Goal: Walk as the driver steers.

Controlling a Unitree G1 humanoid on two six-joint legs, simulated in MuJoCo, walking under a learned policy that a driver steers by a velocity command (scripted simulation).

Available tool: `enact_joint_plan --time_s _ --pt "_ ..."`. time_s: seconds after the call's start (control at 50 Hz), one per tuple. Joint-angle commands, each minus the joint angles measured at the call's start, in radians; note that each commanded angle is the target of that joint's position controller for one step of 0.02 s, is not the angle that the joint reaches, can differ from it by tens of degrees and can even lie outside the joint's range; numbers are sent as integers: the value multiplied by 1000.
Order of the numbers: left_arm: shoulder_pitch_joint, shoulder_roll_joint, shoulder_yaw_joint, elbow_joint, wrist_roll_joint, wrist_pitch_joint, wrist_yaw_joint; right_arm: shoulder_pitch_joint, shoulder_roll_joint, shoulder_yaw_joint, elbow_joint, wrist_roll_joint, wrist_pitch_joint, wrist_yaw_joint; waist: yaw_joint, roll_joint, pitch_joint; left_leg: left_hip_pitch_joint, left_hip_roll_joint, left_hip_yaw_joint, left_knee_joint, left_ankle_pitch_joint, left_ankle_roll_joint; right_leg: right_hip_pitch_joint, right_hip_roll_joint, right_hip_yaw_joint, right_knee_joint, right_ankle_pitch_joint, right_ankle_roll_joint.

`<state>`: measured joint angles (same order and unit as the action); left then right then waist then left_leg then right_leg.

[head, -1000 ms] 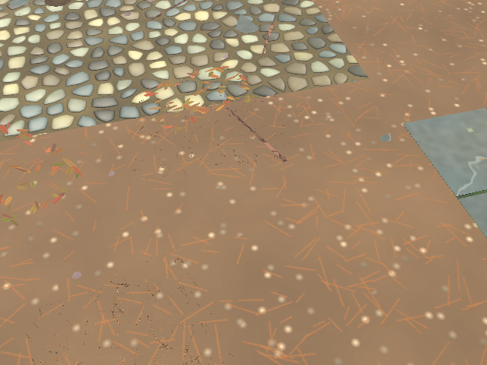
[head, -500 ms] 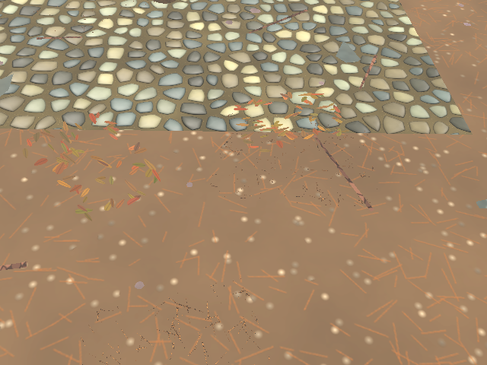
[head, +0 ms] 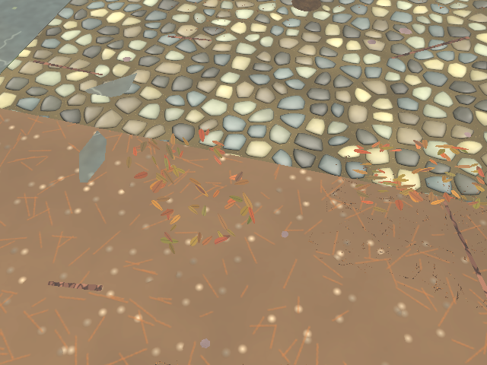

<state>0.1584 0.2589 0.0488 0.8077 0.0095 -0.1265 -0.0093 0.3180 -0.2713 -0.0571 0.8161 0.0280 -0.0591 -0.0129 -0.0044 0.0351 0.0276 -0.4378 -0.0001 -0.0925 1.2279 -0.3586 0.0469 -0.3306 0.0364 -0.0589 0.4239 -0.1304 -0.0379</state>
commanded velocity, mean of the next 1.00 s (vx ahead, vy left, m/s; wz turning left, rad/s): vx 0.50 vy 0.00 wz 0.10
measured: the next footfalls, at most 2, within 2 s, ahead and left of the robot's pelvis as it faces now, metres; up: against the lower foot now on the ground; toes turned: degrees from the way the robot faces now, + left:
left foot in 0.36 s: +0.34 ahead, +0.17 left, +0.00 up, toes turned +6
right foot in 0.90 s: +0.66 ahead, -0.05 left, +0.00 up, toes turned +1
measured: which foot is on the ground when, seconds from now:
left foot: up 0.00-0.34, down 0.36-0.90, up 0.92-1.00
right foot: down 0.00-0.36, up 0.38-0.88, down 0.90-1.00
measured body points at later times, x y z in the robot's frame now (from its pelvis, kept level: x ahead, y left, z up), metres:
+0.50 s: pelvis +0.26 +0.08 +0.00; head +0.29 +0.10 +0.45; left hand +0.32 +0.36 -0.13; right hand +0.40 -0.18 -0.10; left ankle +0.30 +0.17 -0.74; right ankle +0.21 -0.08 -0.64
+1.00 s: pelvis +0.54 +0.04 -0.01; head +0.57 +0.03 +0.44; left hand +0.70 +0.30 -0.11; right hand +0.57 -0.23 -0.15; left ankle +0.38 +0.17 -0.65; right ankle +0.62 -0.05 -0.74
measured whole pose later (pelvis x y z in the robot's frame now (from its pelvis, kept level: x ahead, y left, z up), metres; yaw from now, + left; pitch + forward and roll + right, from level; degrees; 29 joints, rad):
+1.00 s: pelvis +0.54 +0.04 -0.01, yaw +3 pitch +2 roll +1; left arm 0.10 0.26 0.04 0.81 -0.01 -0.10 -0.04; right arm 0.37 -0.27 -0.04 0.90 0.02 -0.08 0.00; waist -0.03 0.01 0.03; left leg -0.28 0.01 -0.04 1.11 -0.46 0.03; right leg -0.43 0.02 -0.06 0.55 -0.16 -0.06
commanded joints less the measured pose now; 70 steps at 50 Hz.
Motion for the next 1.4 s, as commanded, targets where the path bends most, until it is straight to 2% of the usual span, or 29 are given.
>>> enact_joint_plan --time_s 0.02,0.12,0.24,0.28,0.32,0.34,0.36,0.38,0.4,0.42,0.46,0.48,0.58,0.7,0.8,0.86,0.9,0.92,0.94,0.96,0.98,1.0,1.02,1.1,1.18,1.26,1.34,1.38,1.4 --pt "54 78 20 -6 0 -14 -11 48 -22 -8 -66 3 -2 4 -7 -101 -49 -164 106 -31 -28 46 4 159 -271 293 -270 9 -188" --pt "88 145 38 32 -17 -13 -9 -104 -16 10 -129 -23 -11 12 8 -72 -10 -231 141 14 -315 227 -15 170 -274 178 -322 124 -210" --pt "187 187 38 74 -38 18 -7 -296 -32 18 -190 -6 -27 37 76 -105 18 -142 91 89 -595 331 -16 221 -269 105 -273 97 -155" --pt "199 196 39 87 -43 31 -7 -318 -52 13 -209 -4 -30 45 68 -116 23 -127 77 97 -644 271 8 276 -301 118 -237 96 -139" --pt "177 206 38 89 -44 44 -3 -230 -83 -6 -191 -11 -33 46 -2 -119 -20 29 32 137 -711 248 40 282 -290 92 -116 252 -108" --pt "182 182 29 90 -39 48 -1 -86 -128 -33 -144 -16 -32 39 -66 -95 -104 224 4 151 -729 245 66 245 -238 43 64 380 -80" --pt "177 132 6 63 -16 44 3 106 -213 -63 -109 -24 -28 26 -141 17 -242 506 172 -46 -726 254 129 62 -178 -19 384 217 -32" --pt "274 10 -30 39 -12 21 -2 160 -309 -78 -98 -30 -22 26 -82 285 -338 791 393 -521 -854 97 285 -333 -6 -4 736 -360 24" --pt "237 113 -7 52 -35 2 -6 171 -210 -54 -99 -22 -28 31 -111 180 -341 771 397 -626 -929 22 282 -447 -43 139 875 -432 8" --pt "161 157 7 24 -56 -7 -10 99 -166 -38 -109 -22 -34 34 -91 137 -219 670 367 -483 -930 83 242 -505 -94 136 893 -345 -12" --pt "97 138 9 16 -29 2 -1 -35 -102 -20 -128 -25 -36 42 -33 37 -112 438 280 -271 -971 264 202 -423 -165 118 790 -192 -8" --pt "113 126 12 19 -25 14 -2 -63 -82 -14 -129 -31 -40 44 1 53 -99 368 253 -214 -1003 309 192 -359 -187 127 750 -151 -4" --pt "51 77 7 -3 -12 52 3 -17 -112 -28 -76 -27 -59 33 20 11 -33 307 227 -79 -1089 453 208 -384 -185 117 572 4 32" --pt "-151 48 -5 -57 -18 40 -15 69 -138 -31 -15 -18 -44 11 -47 21 21 345 193 21 -1108 387 160 -356 -137 72 239 248 31" --pt "-259 61 -7 -111 -27 26 -42 128 -150 -36 40 -11 -24 5 -70 32 59 486 254 9 -1044 406 145 -379 -115 69 125 162 -7" --pt "-192 96 6 -103 -25 19 -50 99 -171 -42 47 -10 -11 0 -18 60 9 530 262 17 -940 640 117 -236 -71 30 90 59 -48" --pt "85 172 48 -22 -20 20 -35 74 -150 -30 38 -17 -1 -4 113 42 -166 417 175 88 -615 823 67 170 -46 13 88 94 -104" --pt "243 264 71 3 -1 23 -25 146 -79 -6 12 -31 -11 -1 122 -121 -330 78 75 133 -235 493 9 567 -293 346 108 71 -219" --pt "285 263 67 19 -10 27 -31 220 3 20 28 -25 -34 7 96 -315 -444 -194 -67 26 8 -213 -24 757 -433 757 -57 -124 -312" --pt "251 185 45 17 -24 27 -29 125 -110 -8 18 3 -51 13 120 -227 -338 -307 -9 -53 107 -201 -6 686 -400 724 -109 -225 -263" --pt "165 158 35 1 -27 28 -26 35 -139 -16 -12 16 -60 14 97 -173 -198 -344 45 -13 90 -102 7 532 -374 578 -132 -174 -224" --pt "92 134 28 -12 -19 28 -26 -12 -132 -16 -20 3 -61 7 65 -92 -127 -301 92 10 38 -7 6 379 -339 475 -160 -78 -206" --pt "51 107 21 -18 -8 24 -30 -18 -120 -21 -20 -11 -53 3 30 -86 -82 -244 123 11 -16 48 4 267 -301 397 -192 4 -195" --pt "55 111 23 11 -5 7 -28 13 -65 -19 -14 -17 -13 -3 -21 -107 -47 -174 155 22 -123 141 -22 136 -253 251 -282 139 -209" --pt "123 138 29 44 -10 18 -5 -123 -55 -16 -54 -27 -15 -1 12 -83 -10 -272 155 36 -336 336 -49 188 -234 174 -299 229 -191" --pt "170 147 24 72 -12 36 9 -247 -17 0 -81 -30 -30 16 53 -88 3 -143 82 105 -594 484 -48 183 -183 64 -244 465 -140" --pt "191 151 22 101 -17 63 18 -291 -40 -2 -101 -28 -38 37 58 -115 -18 -106 46 89 -700 447 -19 300 -229 95 -138 501 -127" --pt "160 162 26 103 -26 72 22 -224 -83 -18 -86 -42 -46 37 4 -123 -53 -4 24 79 -771 417 12 328 -230 140 -34 530 -100" --pt "147 154 24 97 -26 75 23 -133 -115 -31 -54 -52 -52 31 -38 -100 -102 133 15 95 -840 550 32 317 -180 132 74 541 -72"
Velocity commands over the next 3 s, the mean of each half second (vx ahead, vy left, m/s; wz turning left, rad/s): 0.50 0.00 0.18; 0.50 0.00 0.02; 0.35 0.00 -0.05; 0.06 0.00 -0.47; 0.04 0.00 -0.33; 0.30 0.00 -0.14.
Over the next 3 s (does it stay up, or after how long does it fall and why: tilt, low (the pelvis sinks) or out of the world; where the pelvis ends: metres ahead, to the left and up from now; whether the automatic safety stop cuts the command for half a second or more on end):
stays up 0.94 -0.03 0.01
